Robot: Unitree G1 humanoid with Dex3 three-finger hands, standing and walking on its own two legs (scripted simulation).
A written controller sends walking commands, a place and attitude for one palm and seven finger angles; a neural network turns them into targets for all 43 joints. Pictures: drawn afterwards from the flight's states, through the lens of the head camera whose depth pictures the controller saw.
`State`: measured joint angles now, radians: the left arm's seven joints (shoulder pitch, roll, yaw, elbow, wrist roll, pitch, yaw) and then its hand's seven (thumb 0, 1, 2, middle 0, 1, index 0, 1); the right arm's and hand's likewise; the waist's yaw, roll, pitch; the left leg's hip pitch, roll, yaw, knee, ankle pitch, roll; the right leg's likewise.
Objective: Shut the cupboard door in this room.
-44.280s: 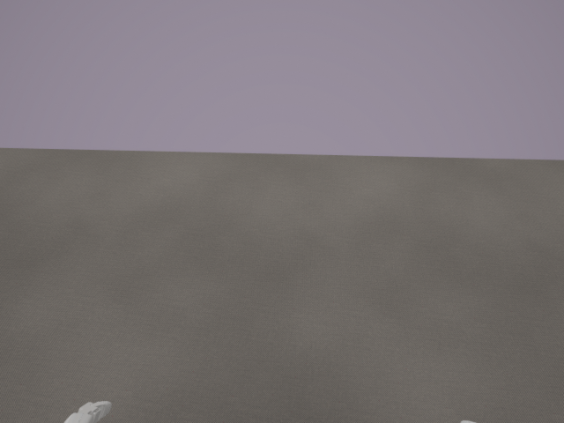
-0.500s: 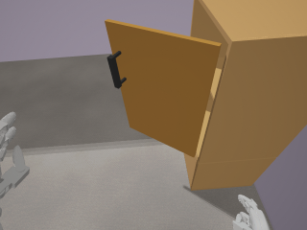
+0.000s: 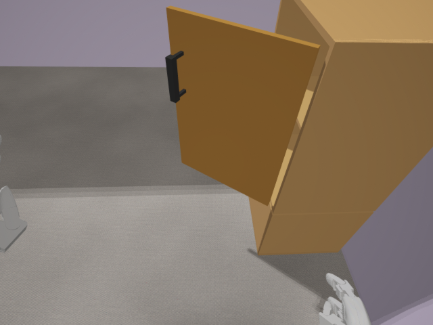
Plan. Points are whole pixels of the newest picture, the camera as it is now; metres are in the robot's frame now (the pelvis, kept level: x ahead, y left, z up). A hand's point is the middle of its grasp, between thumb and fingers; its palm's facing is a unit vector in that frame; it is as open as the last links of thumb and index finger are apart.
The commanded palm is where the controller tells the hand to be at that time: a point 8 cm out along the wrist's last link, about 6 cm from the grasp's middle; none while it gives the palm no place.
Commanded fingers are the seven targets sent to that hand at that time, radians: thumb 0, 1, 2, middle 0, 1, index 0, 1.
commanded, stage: step back with the hand held close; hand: left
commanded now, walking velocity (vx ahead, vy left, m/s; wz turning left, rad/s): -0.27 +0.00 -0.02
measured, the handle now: (177, 77) +0.74 +0.18 +0.08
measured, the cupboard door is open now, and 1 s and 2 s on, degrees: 55 55 55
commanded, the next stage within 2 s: stop stepping back and stand still in 0.72 s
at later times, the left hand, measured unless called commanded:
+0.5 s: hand out of the picture +0.11 +0.27 +0.17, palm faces +0.45 -0.76 -0.47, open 7.4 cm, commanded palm +0.05 +0.30 +0.19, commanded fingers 0.00 0.90 0.90 -0.20 -0.30 -0.20 -0.30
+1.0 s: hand out of the picture +0.03 +0.31 +0.18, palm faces +0.45 -0.83 -0.34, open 7.4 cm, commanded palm -0.04 +0.35 +0.19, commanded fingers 0.00 0.90 0.90 -0.20 -0.30 -0.20 -0.30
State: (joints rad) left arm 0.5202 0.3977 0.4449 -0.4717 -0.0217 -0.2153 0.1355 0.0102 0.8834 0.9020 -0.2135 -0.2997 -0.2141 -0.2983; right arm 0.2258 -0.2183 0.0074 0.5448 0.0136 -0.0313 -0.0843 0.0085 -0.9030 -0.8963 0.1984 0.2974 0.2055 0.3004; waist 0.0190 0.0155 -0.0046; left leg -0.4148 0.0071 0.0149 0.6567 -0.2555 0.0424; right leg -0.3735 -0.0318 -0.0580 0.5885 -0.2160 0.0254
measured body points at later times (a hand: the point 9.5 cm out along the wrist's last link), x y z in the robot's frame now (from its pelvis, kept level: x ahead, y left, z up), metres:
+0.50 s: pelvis -0.07 +0.00 +0.00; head -0.05 +0.02 +0.45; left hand +0.08 +0.30 +0.20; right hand +0.12 -0.24 -0.08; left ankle +0.06 +0.10 -0.72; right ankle -0.02 -0.14 -0.72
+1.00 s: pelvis -0.17 +0.04 -0.01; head -0.18 +0.08 +0.44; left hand +0.00 +0.35 +0.20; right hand +0.02 -0.18 -0.07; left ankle +0.03 +0.10 -0.72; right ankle -0.22 -0.14 -0.72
